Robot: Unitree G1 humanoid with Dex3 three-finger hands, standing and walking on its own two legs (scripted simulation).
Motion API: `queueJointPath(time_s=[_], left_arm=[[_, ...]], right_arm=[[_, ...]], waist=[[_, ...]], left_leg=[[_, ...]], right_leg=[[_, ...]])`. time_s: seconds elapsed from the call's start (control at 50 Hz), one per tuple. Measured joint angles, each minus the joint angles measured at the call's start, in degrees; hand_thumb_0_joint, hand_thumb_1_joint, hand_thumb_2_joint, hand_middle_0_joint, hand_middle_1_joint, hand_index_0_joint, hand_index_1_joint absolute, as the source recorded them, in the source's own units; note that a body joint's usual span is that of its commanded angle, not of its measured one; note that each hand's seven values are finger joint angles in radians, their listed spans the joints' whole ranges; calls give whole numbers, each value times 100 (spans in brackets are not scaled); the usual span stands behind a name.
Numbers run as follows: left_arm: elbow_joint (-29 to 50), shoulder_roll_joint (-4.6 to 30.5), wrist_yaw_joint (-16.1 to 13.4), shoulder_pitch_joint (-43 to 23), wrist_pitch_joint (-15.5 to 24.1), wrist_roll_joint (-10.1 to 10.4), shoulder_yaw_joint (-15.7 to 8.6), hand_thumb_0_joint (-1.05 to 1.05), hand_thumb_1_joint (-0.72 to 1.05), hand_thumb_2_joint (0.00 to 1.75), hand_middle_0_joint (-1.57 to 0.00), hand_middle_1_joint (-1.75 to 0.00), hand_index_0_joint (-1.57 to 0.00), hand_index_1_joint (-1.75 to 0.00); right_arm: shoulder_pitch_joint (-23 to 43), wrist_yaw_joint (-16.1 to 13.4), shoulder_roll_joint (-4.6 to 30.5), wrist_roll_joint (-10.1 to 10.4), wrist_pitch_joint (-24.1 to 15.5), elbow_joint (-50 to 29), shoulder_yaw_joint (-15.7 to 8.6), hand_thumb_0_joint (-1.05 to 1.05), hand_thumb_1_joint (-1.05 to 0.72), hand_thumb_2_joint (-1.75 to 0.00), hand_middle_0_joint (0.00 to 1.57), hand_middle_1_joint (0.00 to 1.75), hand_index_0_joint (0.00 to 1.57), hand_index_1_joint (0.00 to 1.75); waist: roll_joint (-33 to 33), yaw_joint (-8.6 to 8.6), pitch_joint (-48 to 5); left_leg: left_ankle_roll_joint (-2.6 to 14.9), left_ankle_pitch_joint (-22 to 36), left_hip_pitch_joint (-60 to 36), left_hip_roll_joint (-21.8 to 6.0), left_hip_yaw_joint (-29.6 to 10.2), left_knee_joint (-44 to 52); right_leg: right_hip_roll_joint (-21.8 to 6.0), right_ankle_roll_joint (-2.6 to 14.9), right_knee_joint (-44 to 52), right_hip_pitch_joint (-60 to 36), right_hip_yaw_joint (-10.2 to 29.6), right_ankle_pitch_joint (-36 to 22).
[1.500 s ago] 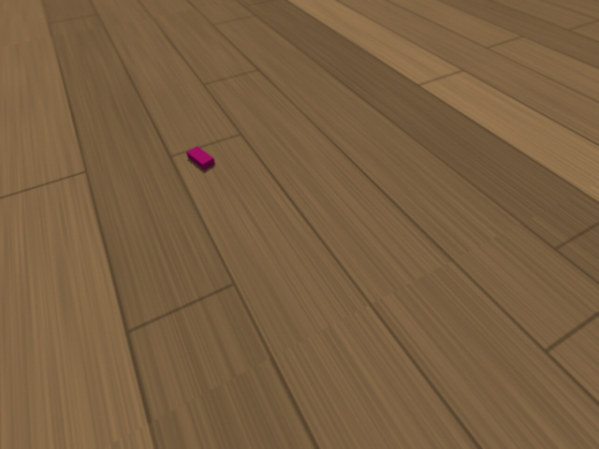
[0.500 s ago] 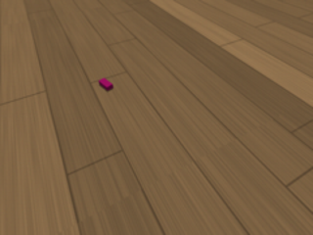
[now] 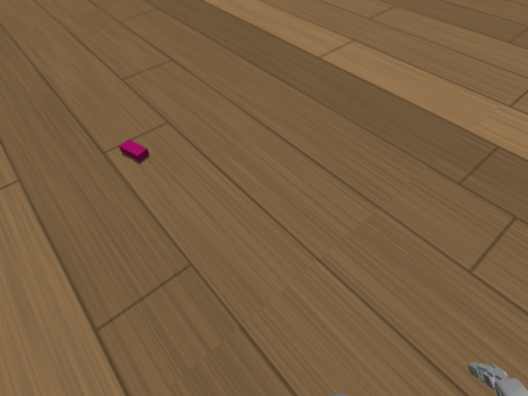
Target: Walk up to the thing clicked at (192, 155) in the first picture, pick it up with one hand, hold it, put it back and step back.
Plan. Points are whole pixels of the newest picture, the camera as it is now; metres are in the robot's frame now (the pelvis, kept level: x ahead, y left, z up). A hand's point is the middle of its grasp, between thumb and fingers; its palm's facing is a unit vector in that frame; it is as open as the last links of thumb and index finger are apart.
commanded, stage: walk up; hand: left
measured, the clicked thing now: (134, 150) +1.46 +0.71 -0.73
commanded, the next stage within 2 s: none
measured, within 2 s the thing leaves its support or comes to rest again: neither
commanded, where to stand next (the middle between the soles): +1.08 +0.74 m, yaw -37 degrees
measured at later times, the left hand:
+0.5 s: hand (76, 306) +0.31 +0.36 -0.10, palm faces -0.19 -0.84 -0.51, open 7.4 cm
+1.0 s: hand (69, 195) +0.59 +0.47 -0.11, palm faces -0.38 -0.76 -0.52, open 7.4 cm
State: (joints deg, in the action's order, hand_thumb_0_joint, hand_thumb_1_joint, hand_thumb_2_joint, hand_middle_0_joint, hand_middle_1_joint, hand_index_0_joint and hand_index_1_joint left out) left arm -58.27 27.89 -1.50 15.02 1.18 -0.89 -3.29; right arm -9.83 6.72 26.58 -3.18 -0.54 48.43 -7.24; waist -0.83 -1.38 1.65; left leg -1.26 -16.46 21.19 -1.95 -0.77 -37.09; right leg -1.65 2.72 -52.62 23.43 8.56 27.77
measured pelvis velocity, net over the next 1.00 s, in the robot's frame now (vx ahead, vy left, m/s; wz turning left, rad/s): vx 0.42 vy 0.22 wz -0.36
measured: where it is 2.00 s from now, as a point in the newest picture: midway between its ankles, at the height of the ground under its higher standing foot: (162, 250)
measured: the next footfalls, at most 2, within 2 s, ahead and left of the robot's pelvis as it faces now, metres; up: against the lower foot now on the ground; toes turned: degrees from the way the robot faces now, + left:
right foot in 0.24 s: +0.18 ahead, -0.08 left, +0.00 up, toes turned -13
left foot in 0.64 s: +0.47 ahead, +0.27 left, +0.00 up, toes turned -10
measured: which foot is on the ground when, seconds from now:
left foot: down 0.00-0.24, up 0.26-0.62, down 0.64-1.00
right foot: up 0.00-0.22, down 0.24-0.66, up 0.68-1.00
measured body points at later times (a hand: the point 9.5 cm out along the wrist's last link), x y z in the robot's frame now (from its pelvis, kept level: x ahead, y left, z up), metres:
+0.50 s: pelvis +0.19 +0.08 +0.01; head +0.19 +0.04 +0.45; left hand +0.32 +0.40 -0.07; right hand +0.21 -0.25 -0.12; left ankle +0.32 +0.23 -0.67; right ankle +0.14 -0.07 -0.72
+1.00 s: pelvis +0.42 +0.22 +0.00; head +0.43 +0.18 +0.45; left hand +0.61 +0.51 -0.08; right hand +0.34 -0.10 -0.12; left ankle +0.43 +0.27 -0.72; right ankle +0.48 +0.10 -0.70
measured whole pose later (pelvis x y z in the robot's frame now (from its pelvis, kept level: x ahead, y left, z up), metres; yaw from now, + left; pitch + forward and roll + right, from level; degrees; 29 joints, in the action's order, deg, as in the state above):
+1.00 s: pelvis +0.42 +0.22 +0.00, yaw -21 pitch -1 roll +1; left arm -54.5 24.3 -2.6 17.4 4.1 0.4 -2.3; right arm -17.9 5.8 25.3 -4.2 2.3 45.0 -6.0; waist -3.6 -5.6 3.5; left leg 5.5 -21.0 12.4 1.3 12.7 -33.6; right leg -2.9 1.9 -45.2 28.5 -7.3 15.9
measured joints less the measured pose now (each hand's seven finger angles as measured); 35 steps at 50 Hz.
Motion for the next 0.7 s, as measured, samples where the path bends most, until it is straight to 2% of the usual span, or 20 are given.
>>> queueJointPath(time_s=[0.06, 0.12, 0.18, 0.24, 0.26, 0.28, 0.32, 0.38, 0.52, 0.58, 0.62, 0.64, 0.66, 0.68, 0.7], left_arm=[[-55, 50, 89, -127, 90, 87, 50, 1, 90, 90, -21, -30, -20, -30], [4, 0, 228, -186, 177, 130, 43, 1, 90, 90, -21, -30, -20, -30], [142, -79, 285, -255, 226, 131, 29, 1, 90, 90, -21, -30, -20, -30], [337, -117, 254, -277, 343, 101, 5, 0, 90, 90, -21, -30, -21, -30], [398, -157, 208, -306, 398, 67, -31, 0, 90, 90, -21, -30, -21, -30], [467, -215, 156, -333, 426, 48, -39, 0, 90, 90, -21, -30, -21, -30], [588, -309, 79, -302, 434, 81, 10, 0, 90, 90, -21, -30, -21, -30], [654, -439, 17, -136, 429, 127, 87, 0, 90, 90, -21, -30, -21, -30], [638, -446, -10, 382, 502, 67, 144, 0, 90, 90, -21, -30, -21, -30], [620, -359, -37, 554, 508, 23, 144, 0, 89, 90, -21, -30, -21, -30], [586, -266, -56, 635, 476, -6, 138, 0, 89, 90, -21, -30, -21, -30], [566, -205, -74, 671, 446, -25, 129, 0, 89, 90, -22, -30, -21, -30], [513, -121, -109, 638, 402, -33, 106, 0, 89, 90, -22, -30, -21, -30], [444, -75, -160, 559, 334, 6, 88, 1, 89, 90, -21, -30, -21, -30], [375, -53, -220, 459, 277, 42, 91, 1, 90, 90, -21, -30, -21, -30]], right_arm=[[-216, -34, -195, 32, 13, 73, 96, 1, -91, -90, 20, 30, 20, 30], [-489, -12, -247, 7, 27, 128, 148, 1, -90, -89, 20, 30, 21, 30], [-701, 8, -193, -18, 58, 158, 145, 1, -90, -89, 21, 30, 21, 30], [-848, 12, -105, -13, 159, 174, 135, 1, -90, -89, 21, 30, 21, 30], [-846, -6, -75, -14, 192, 193, 130, 1, -90, -89, 21, 30, 21, 30], [-822, -29, -62, -17, 244, 214, 133, 1, -90, -90, 21, 30, 21, 30], [-749, -45, -73, -22, 325, 250, 173, 1, -91, -90, 20, 30, 20, 30], [-569, -29, -69, 6, 319, 228, 222, 1, -91, -90, 20, 30, 20, 30], [-254, 165, 4, -35, 302, -57, 169, 1, -91, -89, 20, 30, 20, 30], [-138, 230, 110, -46, 312, -124, 88, 1, -91, -89, 20, 30, 20, 30], [-84, 247, 183, -39, 283, -178, 18, 1, -91, -90, 20, 30, 20, 30], [-71, 243, 217, -39, 242, -232, -19, 1, -91, -90, 20, 30, 20, 30], [-16, 204, 178, -55, 180, -273, -66, 1, -91, -90, 20, 30, 20, 30], [21, 150, 129, -53, 117, -327, -81, 1, -91, -90, 20, 30, 20, 30], [35, 97, 70, -10, 74, -357, -72, 1, -91, -90, 20, 30, 20, 30]], waist=[[34, -147, -18], [-56, -282, -63], [-166, -397, -56], [-281, -388, -55], [-415, -346, -17], [-555, -317, 28], [-695, -235, 53], [-830, -145, 77], [-708, 9, 108], [-617, 55, 90], [-526, 69, 65], [-454, 49, 49], [-272, 5, 116], [-171, -29, 201], [-132, -56, 265]], left_leg=[[191, -44, -480, 14, 238, 445], [335, -8, -993, 32, 434, 954], [327, -128, -1349, 100, 617, 1142], [278, -675, -1383, 101, 788, 561], [320, -930, -1214, 9, 719, -6], [296, -1038, -947, -4, 486, -696], [177, -1008, -387, 64, 148, -1819], [76, -599, 345, -102, -80, -2401], [-21, 184, 1290, -632, -392, -1642], [18, 458, 1279, -733, -327, -1075], [85, 453, 1045, -696, -158, -654], [69, 445, 893, -612, -63, -490], [4, 354, 896, -467, 89, -684], [-4, 187, 923, -402, 204, -917], [21, 71, 908, -388, 284, -1016]], right_leg=[[-26, -87, -559, 438, -728, -312], [-75, -230, 1, 455, -1246, -501], [-102, -227, 894, 257, -1377, -853], [-76, -114, 1913, -247, -1439, -1479], [22, -67, 1843, -273, -1454, -1530], [108, -50, 1688, -280, -1487, -1400], [184, -8, 1600, -401, -1453, -1190], [232, -103, 1879, -767, -1325, -1152], [-19, -394, 2046, -1335, -885, -787], [-215, -510, 1911, -1440, -721, -478], [-396, -587, 1709, -1452, -589, -207], [-513, -542, 1458, -1379, -502, -20], [-700, -411, 946, -1181, -371, 55], [-681, -281, 251, -879, -178, 118], [-534, -142, -475, -526, -86, 155]])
